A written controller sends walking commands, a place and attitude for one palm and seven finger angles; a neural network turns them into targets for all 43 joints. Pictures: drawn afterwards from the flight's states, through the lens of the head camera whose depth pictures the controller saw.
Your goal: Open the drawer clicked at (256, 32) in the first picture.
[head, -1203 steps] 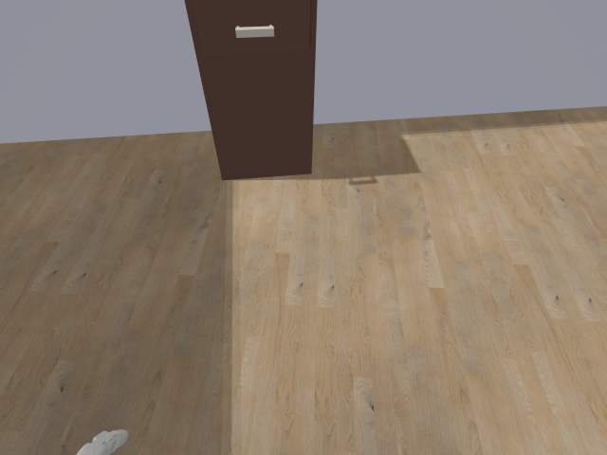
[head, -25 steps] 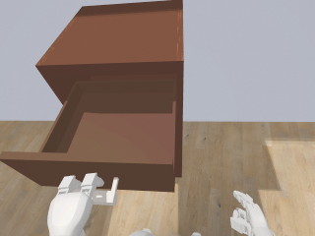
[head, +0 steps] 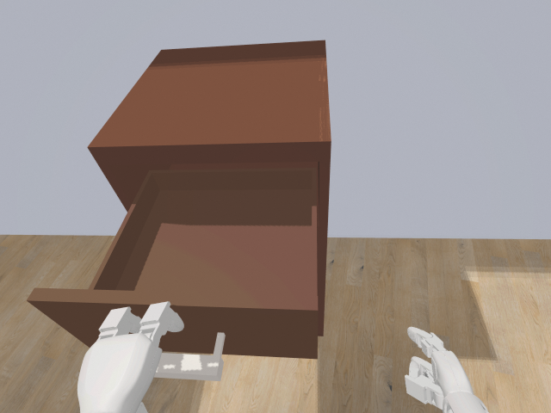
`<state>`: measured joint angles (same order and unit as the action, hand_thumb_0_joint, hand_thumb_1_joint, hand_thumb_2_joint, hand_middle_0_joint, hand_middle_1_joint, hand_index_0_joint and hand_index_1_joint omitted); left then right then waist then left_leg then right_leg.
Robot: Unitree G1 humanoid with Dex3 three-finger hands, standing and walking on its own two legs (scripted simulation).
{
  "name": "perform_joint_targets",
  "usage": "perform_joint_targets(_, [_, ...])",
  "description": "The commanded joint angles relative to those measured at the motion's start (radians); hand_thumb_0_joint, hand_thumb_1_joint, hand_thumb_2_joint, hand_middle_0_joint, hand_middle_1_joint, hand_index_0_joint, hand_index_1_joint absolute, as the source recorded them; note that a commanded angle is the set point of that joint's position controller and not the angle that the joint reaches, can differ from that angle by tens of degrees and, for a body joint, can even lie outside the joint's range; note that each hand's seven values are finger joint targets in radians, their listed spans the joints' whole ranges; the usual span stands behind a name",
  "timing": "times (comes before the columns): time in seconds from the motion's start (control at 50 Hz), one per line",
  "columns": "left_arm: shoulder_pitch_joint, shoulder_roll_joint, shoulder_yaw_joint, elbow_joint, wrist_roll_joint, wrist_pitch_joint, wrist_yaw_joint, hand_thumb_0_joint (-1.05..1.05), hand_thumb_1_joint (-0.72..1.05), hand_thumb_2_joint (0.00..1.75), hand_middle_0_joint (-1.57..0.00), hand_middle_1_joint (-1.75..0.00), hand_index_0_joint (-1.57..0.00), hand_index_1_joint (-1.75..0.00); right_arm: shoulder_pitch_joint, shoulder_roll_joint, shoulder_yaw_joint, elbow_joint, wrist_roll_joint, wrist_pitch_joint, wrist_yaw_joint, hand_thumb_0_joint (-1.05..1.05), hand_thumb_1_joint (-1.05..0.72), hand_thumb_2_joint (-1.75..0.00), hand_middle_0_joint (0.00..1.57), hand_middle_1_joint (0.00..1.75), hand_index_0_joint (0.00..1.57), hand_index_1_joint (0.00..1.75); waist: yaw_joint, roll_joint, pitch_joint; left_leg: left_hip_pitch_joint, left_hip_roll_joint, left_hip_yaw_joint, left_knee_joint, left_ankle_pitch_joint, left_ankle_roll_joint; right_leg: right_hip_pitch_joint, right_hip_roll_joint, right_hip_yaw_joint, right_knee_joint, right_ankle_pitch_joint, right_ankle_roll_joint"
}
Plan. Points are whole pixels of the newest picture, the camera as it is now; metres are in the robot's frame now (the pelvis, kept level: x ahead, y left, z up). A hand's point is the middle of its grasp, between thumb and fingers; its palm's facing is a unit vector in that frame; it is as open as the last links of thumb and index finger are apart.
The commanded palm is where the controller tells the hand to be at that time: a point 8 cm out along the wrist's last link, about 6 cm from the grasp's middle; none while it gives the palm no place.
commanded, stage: lift the hand off the handle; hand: left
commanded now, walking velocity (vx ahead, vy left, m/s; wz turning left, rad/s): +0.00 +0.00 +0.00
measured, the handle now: (178, 351) +0.21 +0.18 -0.02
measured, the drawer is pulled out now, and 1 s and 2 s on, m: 0.29 0.29 0.29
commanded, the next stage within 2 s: draw the hand back to the body in 0.72 s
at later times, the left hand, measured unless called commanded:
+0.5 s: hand (126, 336) +0.18 +0.20 +0.11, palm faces +0.17 -0.19 -0.97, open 13.6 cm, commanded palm +0.14 +0.19 +0.17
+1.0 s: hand (106, 332) +0.17 +0.21 +0.13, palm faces +0.13 -0.15 -0.98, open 13.8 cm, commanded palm +0.14 +0.21 +0.19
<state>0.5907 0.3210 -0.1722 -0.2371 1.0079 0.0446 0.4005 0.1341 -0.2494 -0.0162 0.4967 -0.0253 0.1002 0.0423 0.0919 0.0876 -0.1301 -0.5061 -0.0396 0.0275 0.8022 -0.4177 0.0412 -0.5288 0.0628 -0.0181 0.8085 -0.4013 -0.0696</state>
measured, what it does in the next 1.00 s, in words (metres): stands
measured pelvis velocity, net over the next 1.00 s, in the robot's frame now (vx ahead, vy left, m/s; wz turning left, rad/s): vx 0.01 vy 0.01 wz -0.02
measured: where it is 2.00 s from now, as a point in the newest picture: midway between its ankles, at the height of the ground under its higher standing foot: outside the picture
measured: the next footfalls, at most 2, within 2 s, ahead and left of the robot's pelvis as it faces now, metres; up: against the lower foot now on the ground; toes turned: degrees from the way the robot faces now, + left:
none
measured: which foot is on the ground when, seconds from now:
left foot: down 0.00-1.00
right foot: down 0.00-1.00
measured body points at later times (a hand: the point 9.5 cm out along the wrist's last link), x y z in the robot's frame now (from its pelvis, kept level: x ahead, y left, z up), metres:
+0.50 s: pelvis +0.01 +0.02 +0.01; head +0.01 -0.03 +0.46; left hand +0.16 +0.21 +0.16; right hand +0.24 -0.17 -0.08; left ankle -0.01 +0.10 -0.70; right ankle +0.00 -0.08 -0.70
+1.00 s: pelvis +0.01 +0.01 +0.02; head -0.01 -0.04 +0.47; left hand +0.16 +0.22 +0.18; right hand +0.24 -0.18 -0.06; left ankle -0.01 +0.10 -0.70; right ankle +0.00 -0.08 -0.70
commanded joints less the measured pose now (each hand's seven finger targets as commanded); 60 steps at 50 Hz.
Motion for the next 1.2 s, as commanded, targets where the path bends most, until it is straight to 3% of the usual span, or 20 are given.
perform_joint_targets(0.0, [-0.083,0.145,0.109,-0.305,0.015,-0.024,0.030,0.00,-0.50,0.30,-0.30,-1.20,-0.30,-1.20,-0.146,-0.065,-0.019,-0.177,0.001,-0.056,0.001,0.00,-0.90,-0.90,0.20,0.30,0.20,0.30,-0.007,-0.093,-0.095,0.149,0.018,-0.051,-0.094,0.203,0.007,0.014,-0.042,0.114,-0.193,0.147,0.009])
perform_joint_targets(0.08, [-0.039,0.117,0.077,-0.378,0.007,-0.019,0.012,0.00,-0.50,0.30,-0.30,-1.20,-0.30,-1.20,-0.141,-0.064,-0.016,-0.189,0.004,-0.058,0.017,0.00,-0.90,-0.90,0.20,0.30,0.20,0.30,0.007,-0.026,-0.106,0.186,0.033,-0.061,-0.106,0.278,0.000,0.028,-0.038,0.092,-0.173,0.189,0.001])
perform_joint_targets(0.12, [-0.062,0.131,0.093,-0.403,-0.005,-0.007,0.002,0.00,-0.50,0.30,-0.30,-1.20,-0.30,-1.20,-0.152,-0.064,-0.011,-0.193,0.009,-0.059,0.020,0.00,-0.90,-0.90,0.20,0.30,0.20,0.30,-0.002,-0.047,-0.096,0.194,0.040,-0.076,-0.112,0.280,-0.002,0.029,-0.039,0.096,-0.182,0.183,0.001])
perform_joint_targets(0.32, [-0.037,0.155,0.112,-0.529,-0.025,0.019,-0.044,0.00,-0.50,0.30,-0.30,-1.20,-0.30,-1.20,-0.159,-0.063,0.003,-0.208,0.020,-0.063,0.025,0.00,-0.90,-0.90,0.20,0.30,0.20,0.30,0.019,-0.052,-0.107,0.241,0.061,-0.087,-0.134,0.346,-0.009,0.070,-0.047,0.105,-0.194,0.232,0.004])
perform_joint_targets(0.44, [-0.024,0.142,0.076,-0.570,-0.026,0.057,-0.092,0.00,-0.50,0.30,-0.30,-1.20,-0.30,-1.20,-0.140,-0.057,0.009,-0.209,0.030,-0.049,0.036,0.00,-0.90,-0.90,0.20,0.30,0.20,0.30,0.027,-0.060,-0.081,0.245,0.073,-0.087,-0.159,0.362,-0.013,0.087,-0.049,0.070,-0.205,0.214,0.009])
perform_joint_targets(0.54, [0.010,0.144,0.074,-0.547,-0.068,0.117,-0.161,0.00,-0.50,0.30,-0.30,-1.20,-0.30,-1.20,-0.168,-0.058,0.022,-0.216,0.057,-0.021,0.046,0.00,-0.90,-0.90,0.20,0.30,0.20,0.30,0.029,-0.093,-0.048,0.225,0.075,-0.076,-0.208,0.352,-0.012,0.164,-0.052,0.055,-0.223,0.245,0.021])
perform_joint_targets(0.62, [-0.022,0.184,0.107,-0.607,-0.097,0.141,-0.186,0.00,-0.50,0.30,-0.30,-1.20,-0.30,-1.20,-0.219,-0.070,0.032,-0.242,0.069,-0.005,0.042,0.00,-0.90,-0.90,0.20,0.30,0.20,0.30,0.027,-0.072,-0.032,0.238,0.086,-0.071,-0.224,0.335,-0.013,0.198,-0.057,0.083,-0.241,0.259,0.024])
perform_joint_targets(0.64, [-0.006,0.150,0.070,-0.588,-0.086,0.142,-0.197,0.00,-0.50,0.30,-0.30,-1.20,-0.30,-1.20,-0.183,-0.060,0.036,-0.233,0.061,0.000,0.046,0.00,-0.90,-0.90,0.20,0.30,0.20,0.30,0.033,-0.071,-0.027,0.234,0.080,-0.066,-0.233,0.344,-0.009,0.192,-0.053,0.056,-0.242,0.238,0.025])
perform_joint_targets(0.68, [-0.002,0.151,0.075,-0.547,-0.096,0.131,-0.206,0.00,-0.50,0.30,-0.30,-1.20,-0.30,-1.20,-0.179,-0.062,0.031,-0.223,0.061,0.008,0.044,0.00,-0.90,-0.90,0.20,0.30,0.20,0.30,0.027,-0.086,0.029,0.227,0.081,-0.060,-0.247,0.319,-0.006,0.185,-0.044,0.056,-0.269,0.215,0.026])
perform_joint_targets(0.72, [-0.030,0.199,0.128,-0.582,-0.091,0.131,-0.195,0.00,-0.50,0.30,-0.30,-1.20,-0.30,-1.20,-0.206,-0.074,0.037,-0.239,0.066,0.002,0.042,0.00,-0.90,-0.90,0.20,0.30,0.20,0.30,0.026,-0.084,-0.004,0.234,0.086,-0.066,-0.242,0.297,-0.010,0.204,-0.048,0.094,-0.272,0.208,0.022])
perform_joint_targets(0.74, [-0.039,0.168,0.083,-0.595,-0.075,0.128,-0.199,0.00,-0.50,0.30,-0.30,-1.20,-0.30,-1.20,-0.182,-0.066,0.039,-0.237,0.056,0.006,0.041,0.00,-0.90,-0.90,0.20,0.30,0.20,0.30,0.033,-0.063,-0.026,0.243,0.075,-0.054,-0.242,0.307,-0.001,0.206,-0.050,0.078,-0.280,0.205,0.024])
perform_joint_targets(0.76, [-0.062,0.200,0.124,-0.590,-0.075,0.117,-0.191,0.00,-0.50,0.30,-0.30,-1.20,-0.30,-1.20,-0.184,-0.068,0.036,-0.232,0.059,0.004,0.038,0.00,-0.90,-0.90,0.20,0.30,0.20,0.30,0.027,-0.068,-0.018,0.250,0.079,-0.053,-0.240,0.311,-0.007,0.200,-0.050,0.103,-0.289,0.211,0.021])
perform_joint_targets(0.84, [-0.056,0.214,0.141,-0.589,-0.055,0.109,-0.180,0.00,-0.50,0.30,-0.30,-1.20,-0.30,-1.20,-0.176,-0.070,0.036,-0.226,0.048,-0.003,0.029,0.00,-0.90,-0.90,0.20,0.30,0.20,0.30,0.035,-0.050,-0.043,0.261,0.067,-0.049,-0.229,0.310,-0.005,0.210,-0.050,0.117,-0.306,0.212,0.016])
perform_joint_targets(0.9, [-0.069,0.244,0.183,-0.569,-0.056,0.097,-0.175,0.00,-0.50,0.30,-0.30,-1.20,-0.30,-1.20,-0.188,-0.077,0.034,-0.218,0.048,-0.008,0.021,0.00,-0.90,-0.90,0.20,0.30,0.20,0.30,0.028,-0.060,-0.012,0.263,0.064,-0.048,-0.232,0.296,-0.009,0.202,-0.056,0.135,-0.333,0.205,0.016])
perform_joint_targets(0.92, [-0.058,0.265,0.216,-0.568,-0.077,0.102,-0.173,0.00,-0.50,0.30,-0.30,-1.20,-0.30,-1.20,-0.213,-0.082,0.036,-0.220,0.057,-0.014,0.016,0.00,-0.90,-0.90,0.20,0.30,0.20,0.30,0.025,-0.039,-0.012,0.268,0.065,-0.059,-0.239,0.286,-0.008,0.222,-0.059,0.144,-0.338,0.223,0.014])
perform_joint_targets(0.98, [-0.033,0.231,0.187,-0.527,-0.101,0.099,-0.205,0.00,-0.50,0.30,-0.30,-1.20,-0.30,-1.20,-0.189,-0.078,0.026,-0.200,0.051,-0.007,0.011,0.00,-0.90,-0.90,0.20,0.30,0.20,0.30,0.021,-0.075,0.013,0.269,0.053,-0.052,-0.252,0.300,-0.001,0.224,-0.056,0.114,-0.355,0.233,0.024])
perform_joint_targets(1.02, [-0.048,0.254,0.215,-0.551,-0.123,0.105,-0.213,0.00,-0.50,0.30,-0.30,-1.20,-0.30,-1.20,-0.220,-0.085,0.031,-0.212,0.063,-0.014,0.007,0.00,-0.90,-0.90,0.20,0.30,0.20,0.30,0.015,-0.064,0.007,0.280,0.057,-0.056,-0.262,0.291,-0.003,0.238,-0.064,0.132,-0.363,0.245,0.026])
perform_joint_targets(1.1, [-0.037,0.277,0.232,-0.542,-0.117,0.085,-0.229,0.00,-0.50,0.30,-0.30,-1.20,-0.30,-1.20,-0.188,-0.089,0.030,-0.211,0.054,-0.012,-0.004,0.00,-0.90,-0.90,0.20,0.30,0.20,0.30,0.025,-0.089,0.008,0.282,0.054,-0.043,-0.273,0.296,-0.002,0.243,-0.069,0.115,-0.376,0.227,0.035])
perform_joint_targets(1.12, [-0.045,0.302,0.264,-0.550,-0.123,0.086,-0.223,0.00,-0.50,0.30,-0.30,-1.20,-0.30,-1.20,-0.211,-0.095,0.034,-0.210,0.061,-0.017,-0.007,0.00,-0.90,-0.90,0.20,0.30,0.20,0.30,0.023,-0.055,0.002,0.284,0.058,-0.053,-0.280,0.284,-0.006,0.254,-0.066,0.131,-0.377,0.225,0.028])
perform_joint_targets(1.18, [-0.011,0.283,0.256,-0.534,-0.123,0.068,-0.224,0.00,-0.50,0.30,-0.30,-1.20,-0.30,-1.20,-0.177,-0.091,0.027,-0.201,0.048,-0.012,-0.010,0.00,-0.90,-0.90,0.20,0.30,0.20,0.30,0.030,-0.075,0.000,0.285,0.049,-0.046,-0.279,0.306,-0.003,0.262,-0.063,0.106,-0.379,0.242,0.030])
